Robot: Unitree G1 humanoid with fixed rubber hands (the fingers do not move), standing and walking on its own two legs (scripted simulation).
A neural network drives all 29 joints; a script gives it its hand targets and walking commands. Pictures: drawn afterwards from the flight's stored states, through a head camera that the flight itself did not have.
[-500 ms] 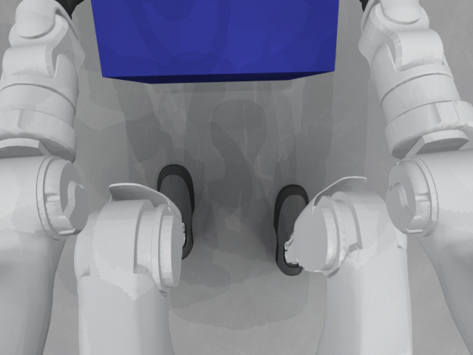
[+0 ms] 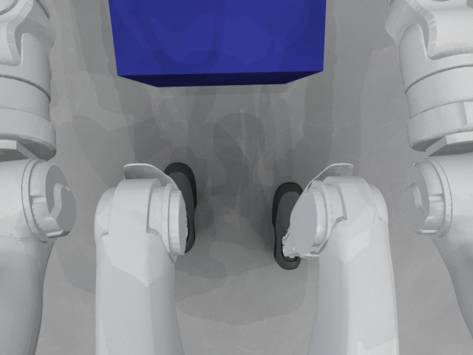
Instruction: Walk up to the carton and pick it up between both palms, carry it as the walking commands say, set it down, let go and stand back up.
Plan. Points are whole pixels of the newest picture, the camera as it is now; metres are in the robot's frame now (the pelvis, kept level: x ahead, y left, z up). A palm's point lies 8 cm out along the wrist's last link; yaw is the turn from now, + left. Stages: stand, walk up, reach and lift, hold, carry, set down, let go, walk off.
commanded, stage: set down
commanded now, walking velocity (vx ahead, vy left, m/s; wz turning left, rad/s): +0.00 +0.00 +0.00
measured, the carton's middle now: out of the picture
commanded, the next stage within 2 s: let go in 1.06 s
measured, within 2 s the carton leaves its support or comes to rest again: neither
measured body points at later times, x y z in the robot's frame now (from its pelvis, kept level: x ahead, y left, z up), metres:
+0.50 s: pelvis +0.04 +0.00 +0.12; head +0.37 +0.03 +0.42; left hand +0.56 +0.29 +0.00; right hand +0.59 -0.16 +0.01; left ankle +0.15 +0.13 -0.37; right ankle +0.11 -0.12 -0.37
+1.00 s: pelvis +0.06 +0.00 +0.25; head +0.36 +0.03 +0.59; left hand +0.55 +0.30 +0.15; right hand +0.59 -0.16 +0.16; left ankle +0.15 +0.13 -0.37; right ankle +0.11 -0.12 -0.37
